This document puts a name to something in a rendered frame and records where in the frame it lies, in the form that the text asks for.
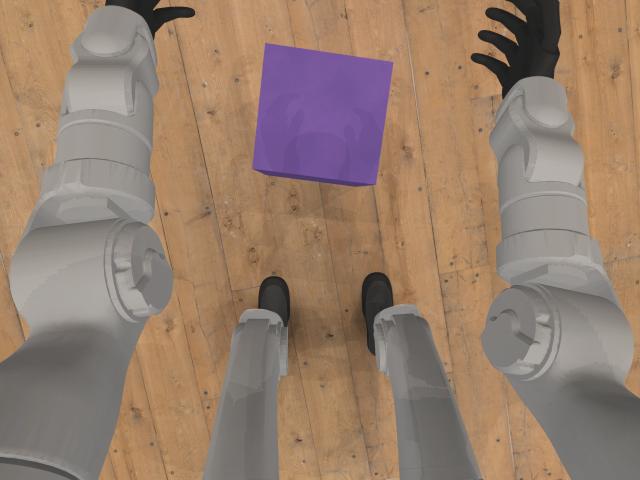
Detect robot right upper arm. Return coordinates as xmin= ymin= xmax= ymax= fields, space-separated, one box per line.
xmin=481 ymin=282 xmax=640 ymax=480

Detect left robot thigh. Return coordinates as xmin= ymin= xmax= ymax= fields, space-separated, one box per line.
xmin=202 ymin=319 xmax=288 ymax=480

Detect robot left upper arm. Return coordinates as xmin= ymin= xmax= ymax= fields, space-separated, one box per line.
xmin=0 ymin=217 xmax=173 ymax=480

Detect robot right hand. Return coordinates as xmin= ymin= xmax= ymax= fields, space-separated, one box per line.
xmin=471 ymin=0 xmax=561 ymax=99

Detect carton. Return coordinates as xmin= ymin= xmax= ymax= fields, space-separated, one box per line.
xmin=252 ymin=43 xmax=393 ymax=187

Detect robot right foot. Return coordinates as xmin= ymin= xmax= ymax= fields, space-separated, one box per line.
xmin=362 ymin=272 xmax=393 ymax=356

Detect robot left hand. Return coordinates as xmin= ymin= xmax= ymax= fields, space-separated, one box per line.
xmin=105 ymin=0 xmax=195 ymax=40

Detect right robot forearm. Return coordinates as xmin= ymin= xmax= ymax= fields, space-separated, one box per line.
xmin=489 ymin=76 xmax=634 ymax=341

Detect left robot forearm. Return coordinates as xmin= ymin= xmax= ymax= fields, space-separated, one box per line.
xmin=9 ymin=5 xmax=159 ymax=316

